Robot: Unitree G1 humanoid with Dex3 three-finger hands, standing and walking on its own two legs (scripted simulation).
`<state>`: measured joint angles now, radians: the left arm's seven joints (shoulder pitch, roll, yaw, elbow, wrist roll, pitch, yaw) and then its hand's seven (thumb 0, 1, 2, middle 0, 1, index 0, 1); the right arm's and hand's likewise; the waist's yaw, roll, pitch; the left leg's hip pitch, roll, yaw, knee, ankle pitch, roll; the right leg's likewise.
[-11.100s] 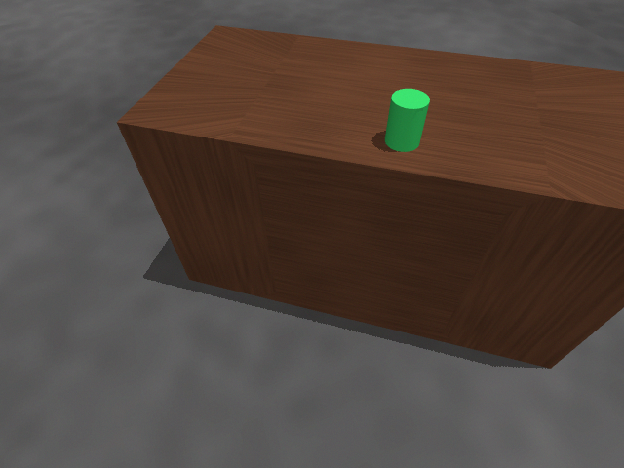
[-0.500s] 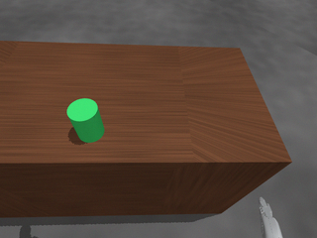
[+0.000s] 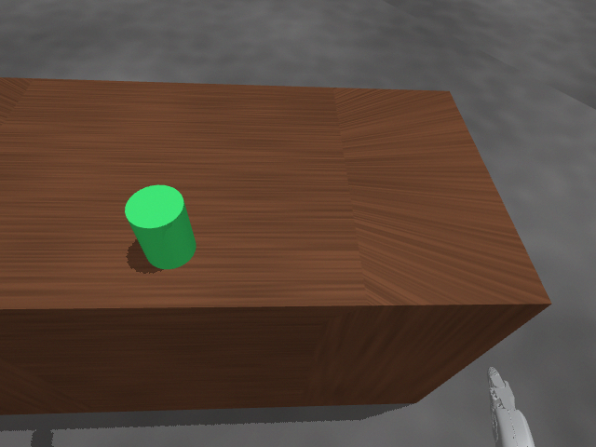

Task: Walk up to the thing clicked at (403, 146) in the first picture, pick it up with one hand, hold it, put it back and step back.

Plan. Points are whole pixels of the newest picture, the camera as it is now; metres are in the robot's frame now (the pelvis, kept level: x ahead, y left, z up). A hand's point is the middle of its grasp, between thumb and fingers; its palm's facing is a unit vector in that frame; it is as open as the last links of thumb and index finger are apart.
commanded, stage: go down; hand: left
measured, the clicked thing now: (163, 228) +0.43 +0.22 +0.00
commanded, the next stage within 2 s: approach in 0.52 s
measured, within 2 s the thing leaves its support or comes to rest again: neither
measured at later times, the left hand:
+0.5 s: hand out of the picture +0.33 +0.40 +0.13, palm faces +0.26 -0.96 -0.02, open 17.3 cm
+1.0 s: hand (34, 246) +0.36 +0.35 +0.05, palm faces +0.20 -0.98 +0.03, open 17.4 cm
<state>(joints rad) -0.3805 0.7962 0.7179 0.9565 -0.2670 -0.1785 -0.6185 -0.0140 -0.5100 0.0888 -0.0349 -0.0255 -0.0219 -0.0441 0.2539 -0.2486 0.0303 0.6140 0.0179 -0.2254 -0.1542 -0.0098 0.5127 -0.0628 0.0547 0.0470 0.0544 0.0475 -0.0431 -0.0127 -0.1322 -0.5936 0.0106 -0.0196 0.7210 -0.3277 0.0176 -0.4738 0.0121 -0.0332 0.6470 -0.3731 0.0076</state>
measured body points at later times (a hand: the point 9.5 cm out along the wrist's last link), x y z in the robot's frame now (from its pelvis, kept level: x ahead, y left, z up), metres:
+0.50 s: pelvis -0.01 +0.00 -0.01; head +0.04 +0.02 +0.44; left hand +0.31 +0.45 +0.13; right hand +0.15 -0.26 -0.07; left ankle +0.01 +0.10 -0.72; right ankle -0.04 -0.13 -0.72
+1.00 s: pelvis -0.01 +0.00 -0.02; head +0.06 +0.03 +0.42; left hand +0.34 +0.41 +0.06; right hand +0.15 -0.25 -0.08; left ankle +0.01 +0.10 -0.72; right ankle -0.04 -0.13 -0.72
